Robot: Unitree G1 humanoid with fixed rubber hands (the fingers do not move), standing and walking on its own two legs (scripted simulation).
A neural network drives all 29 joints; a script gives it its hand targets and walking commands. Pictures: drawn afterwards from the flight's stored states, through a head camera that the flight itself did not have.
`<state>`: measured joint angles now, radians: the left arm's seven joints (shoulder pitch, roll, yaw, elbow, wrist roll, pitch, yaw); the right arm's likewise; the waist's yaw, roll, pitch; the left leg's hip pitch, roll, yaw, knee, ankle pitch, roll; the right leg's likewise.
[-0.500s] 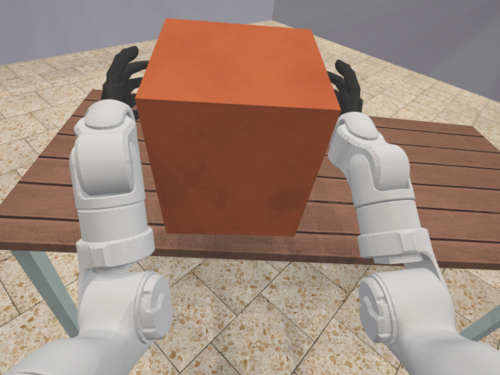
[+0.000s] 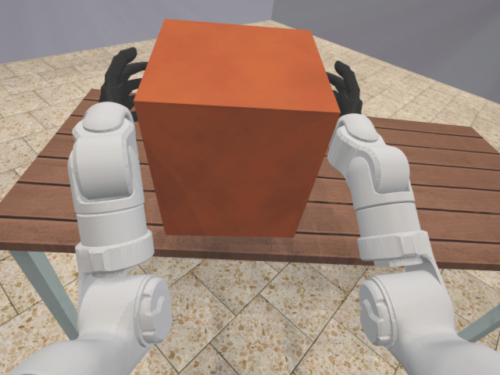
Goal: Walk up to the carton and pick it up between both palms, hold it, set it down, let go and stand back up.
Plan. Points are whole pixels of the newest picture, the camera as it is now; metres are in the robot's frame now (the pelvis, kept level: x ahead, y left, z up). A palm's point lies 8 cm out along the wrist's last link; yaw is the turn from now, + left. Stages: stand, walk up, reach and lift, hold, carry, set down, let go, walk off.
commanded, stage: hold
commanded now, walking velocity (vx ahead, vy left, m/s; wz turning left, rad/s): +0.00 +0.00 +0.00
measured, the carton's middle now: (234, 137) +0.39 +0.02 +0.22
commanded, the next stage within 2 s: none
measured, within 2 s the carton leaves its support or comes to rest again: neither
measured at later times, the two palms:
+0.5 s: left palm (120, 109) +0.36 +0.17 +0.27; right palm (345, 119) +0.36 -0.14 +0.28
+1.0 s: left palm (119, 110) +0.35 +0.17 +0.27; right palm (344, 120) +0.36 -0.13 +0.28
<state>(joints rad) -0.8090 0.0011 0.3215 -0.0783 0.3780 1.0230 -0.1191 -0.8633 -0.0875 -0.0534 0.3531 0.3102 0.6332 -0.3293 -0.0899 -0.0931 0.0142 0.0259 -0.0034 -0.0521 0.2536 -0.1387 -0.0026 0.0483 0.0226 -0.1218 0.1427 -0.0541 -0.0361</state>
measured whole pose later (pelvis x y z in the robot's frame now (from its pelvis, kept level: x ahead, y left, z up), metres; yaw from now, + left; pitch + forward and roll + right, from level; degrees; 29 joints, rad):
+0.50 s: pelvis +0.00 +0.00 +0.00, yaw +0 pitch -8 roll -1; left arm -0.82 0.00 0.33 -0.06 0.38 1.02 -0.12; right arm -0.87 -0.09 -0.06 0.36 0.30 0.63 -0.33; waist -0.09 -0.09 0.01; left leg 0.02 0.00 -0.05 0.26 -0.14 0.00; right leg 0.05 0.02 -0.12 0.14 -0.05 -0.04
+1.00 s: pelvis +0.00 +0.00 +0.00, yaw +0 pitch -8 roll -1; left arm -0.82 0.00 0.32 -0.08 0.38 1.02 -0.12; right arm -0.86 -0.09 -0.06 0.35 0.31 0.63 -0.33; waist -0.09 -0.09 0.02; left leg 0.02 0.00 -0.05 0.25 -0.14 0.00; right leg 0.05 0.02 -0.12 0.15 -0.06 -0.04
